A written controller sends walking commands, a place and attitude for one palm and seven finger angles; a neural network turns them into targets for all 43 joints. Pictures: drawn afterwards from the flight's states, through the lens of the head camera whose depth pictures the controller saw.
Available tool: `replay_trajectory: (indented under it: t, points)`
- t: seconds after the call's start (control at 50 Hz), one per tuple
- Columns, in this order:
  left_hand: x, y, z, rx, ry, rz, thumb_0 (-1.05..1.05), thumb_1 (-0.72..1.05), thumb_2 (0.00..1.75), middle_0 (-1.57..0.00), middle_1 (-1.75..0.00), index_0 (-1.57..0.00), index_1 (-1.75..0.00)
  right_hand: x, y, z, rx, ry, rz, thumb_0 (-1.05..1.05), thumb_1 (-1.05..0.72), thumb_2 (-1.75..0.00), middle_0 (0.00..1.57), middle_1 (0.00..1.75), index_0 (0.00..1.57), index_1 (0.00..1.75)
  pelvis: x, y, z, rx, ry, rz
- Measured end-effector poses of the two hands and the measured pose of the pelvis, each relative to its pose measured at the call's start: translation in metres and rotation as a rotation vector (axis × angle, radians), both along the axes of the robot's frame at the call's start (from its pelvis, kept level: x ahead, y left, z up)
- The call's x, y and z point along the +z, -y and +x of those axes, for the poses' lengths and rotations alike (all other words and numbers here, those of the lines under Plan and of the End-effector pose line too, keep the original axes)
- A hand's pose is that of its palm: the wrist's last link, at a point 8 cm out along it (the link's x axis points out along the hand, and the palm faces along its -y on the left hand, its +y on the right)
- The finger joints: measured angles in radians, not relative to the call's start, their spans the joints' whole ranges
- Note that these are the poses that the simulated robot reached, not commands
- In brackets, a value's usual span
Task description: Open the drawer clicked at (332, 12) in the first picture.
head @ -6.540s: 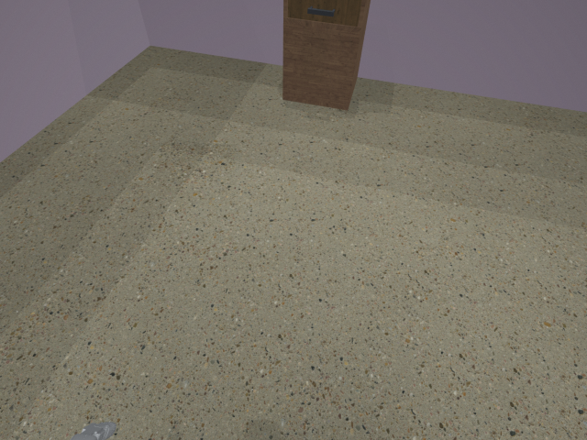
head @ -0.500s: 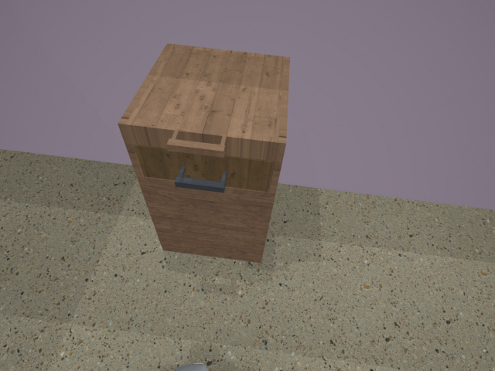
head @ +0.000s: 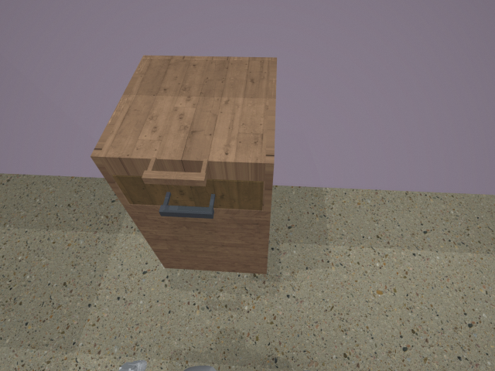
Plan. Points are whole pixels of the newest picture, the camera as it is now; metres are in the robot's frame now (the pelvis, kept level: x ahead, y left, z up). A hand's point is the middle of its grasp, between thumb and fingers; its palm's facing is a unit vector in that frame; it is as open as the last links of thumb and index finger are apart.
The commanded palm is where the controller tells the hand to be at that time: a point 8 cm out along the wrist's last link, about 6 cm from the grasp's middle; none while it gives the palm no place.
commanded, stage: come to a stop and stand still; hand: left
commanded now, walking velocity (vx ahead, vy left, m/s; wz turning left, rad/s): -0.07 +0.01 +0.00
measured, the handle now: (188, 204) +0.52 +0.19 -0.19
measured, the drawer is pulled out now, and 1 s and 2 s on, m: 0.00 0.00 0.00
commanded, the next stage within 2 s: look again from close up in 1.02 s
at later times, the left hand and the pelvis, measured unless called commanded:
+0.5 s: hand out of the picture -0.01 +0.20 -0.16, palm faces -0.01 -0.97 -0.24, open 7.4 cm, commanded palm none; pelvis -0.02 +0.02 +0.01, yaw -1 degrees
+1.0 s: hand out of the picture -0.05 +0.15 -0.17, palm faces +0.02 -0.98 -0.17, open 7.4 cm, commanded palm none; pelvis -0.03 -0.01 +0.01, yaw -1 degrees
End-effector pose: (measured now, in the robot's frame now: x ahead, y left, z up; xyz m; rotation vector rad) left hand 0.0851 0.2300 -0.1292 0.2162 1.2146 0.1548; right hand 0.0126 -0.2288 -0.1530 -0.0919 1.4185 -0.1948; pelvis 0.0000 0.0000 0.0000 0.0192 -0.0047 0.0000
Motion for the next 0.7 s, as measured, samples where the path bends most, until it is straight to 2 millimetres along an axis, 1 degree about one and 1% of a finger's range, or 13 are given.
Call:
replay_trajectory:
  t: [0.08,0.16,0.24,0.32,0.38,0.42,0.46,0.52,0.58,0.7]
  points:
    - [-0.003,-0.008,0.001,0.006,0.012,-0.015,0.00,0.90,0.90,-0.20,-0.30,-0.20,-0.30,0.007,-0.003,0.009,0.023,0.028,-0.025,0.00,-0.91,-0.90,0.20,0.30,0.20,0.30,0.001,-0.009,-0.007,0.009,-0.007,-0.002]
    - [-0.017,-0.024,-0.006,0.017,0.011,-0.042,0.00,0.90,0.90,-0.20,-0.30,-0.20,-0.30,0.011,-0.011,0.011,0.041,0.080,-0.064,0.00,-0.91,-0.90,0.20,0.30,0.20,0.30,-0.007,-0.023,-0.014,0.007,-0.006,-0.021]
    - [-0.017,-0.035,-0.023,0.037,-0.030,-0.051,0.00,0.90,0.90,-0.20,-0.30,-0.20,-0.30,0.021,-0.024,0.005,0.058,0.088,-0.072,0.00,-0.91,-0.90,0.20,0.30,0.20,0.30,0.000,-0.028,-0.018,-0.005,-0.005,-0.017]
    - [-0.012,-0.039,-0.048,0.052,-0.078,-0.044,0.00,0.90,0.90,-0.20,-0.30,-0.20,-0.30,0.024,-0.030,0.003,0.063,0.082,-0.060,0.00,-0.92,-0.90,0.20,0.30,0.20,0.30,0.006,-0.029,-0.019,-0.013,-0.014,-0.016]
    - [-0.009,-0.036,-0.066,0.052,-0.124,-0.032,0.00,0.91,0.90,-0.20,-0.30,-0.20,-0.30,0.020,-0.028,0.002,0.054,0.088,-0.045,0.00,-0.93,-0.90,0.20,0.30,0.20,0.30,0.006,-0.027,-0.020,-0.019,-0.018,-0.006]
    - [-0.010,-0.032,-0.078,0.050,-0.145,-0.020,0.00,0.91,0.90,-0.20,-0.30,-0.20,-0.30,0.014,-0.025,-0.001,0.044,0.092,-0.029,0.00,-0.92,-0.90,0.20,0.30,0.20,0.30,0.003,-0.023,-0.020,-0.022,-0.019,0.010]
    - [-0.007,-0.026,-0.089,0.045,-0.170,-0.010,0.00,0.91,0.90,-0.20,-0.30,-0.20,-0.30,0.010,-0.022,-0.005,0.028,0.091,-0.013,0.00,-0.92,-0.90,0.20,0.30,0.20,0.30,0.004,-0.020,-0.023,-0.027,-0.013,0.004]
    - [-0.002,-0.016,-0.102,0.039,-0.193,-0.012,0.00,0.91,0.90,-0.20,-0.30,-0.20,-0.30,0.008,-0.018,-0.012,0.016,0.082,-0.003,0.00,-0.93,-0.90,0.20,0.30,0.20,0.30,0.006,-0.016,-0.025,-0.023,-0.004,-0.003]
    - [-0.001,-0.006,-0.111,0.042,-0.196,-0.022,0.00,0.90,0.90,-0.20,-0.30,-0.20,-0.30,0.008,-0.015,-0.023,0.018,0.066,0.002,0.00,-0.93,-0.90,0.20,0.30,0.20,0.30,0.008,-0.011,-0.027,-0.023,0.006,-0.003]
    - [-0.004,0.011,-0.120,0.050,-0.192,-0.046,0.01,0.91,0.90,-0.20,-0.30,-0.20,-0.30,0.009,-0.011,-0.049,0.023,0.013,0.011,0.00,-0.92,-0.90,0.20,0.30,0.20,0.30,0.009,-0.001,-0.033,-0.021,0.022,-0.006]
